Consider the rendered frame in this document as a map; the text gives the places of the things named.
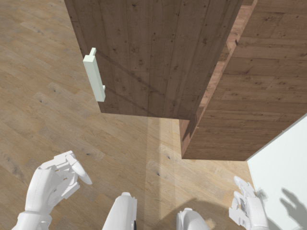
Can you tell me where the left robot hand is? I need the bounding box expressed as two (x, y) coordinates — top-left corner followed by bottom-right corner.
(25, 150), (92, 214)

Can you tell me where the robot left thigh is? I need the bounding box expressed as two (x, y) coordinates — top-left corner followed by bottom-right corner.
(102, 195), (137, 230)

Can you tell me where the robot right thigh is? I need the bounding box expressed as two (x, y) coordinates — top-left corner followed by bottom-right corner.
(177, 210), (210, 230)

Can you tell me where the robot thigh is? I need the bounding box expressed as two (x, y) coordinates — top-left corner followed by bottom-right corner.
(177, 210), (210, 230)
(102, 195), (137, 230)

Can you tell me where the left robot forearm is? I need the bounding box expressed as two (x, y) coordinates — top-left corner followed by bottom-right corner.
(12, 211), (52, 230)

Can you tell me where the right robot hand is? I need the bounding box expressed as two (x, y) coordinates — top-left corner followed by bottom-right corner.
(229, 176), (269, 230)

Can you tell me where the cupboard door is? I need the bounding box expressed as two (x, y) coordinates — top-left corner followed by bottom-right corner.
(64, 0), (243, 120)

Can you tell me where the handle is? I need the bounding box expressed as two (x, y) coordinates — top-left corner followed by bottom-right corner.
(83, 47), (105, 102)

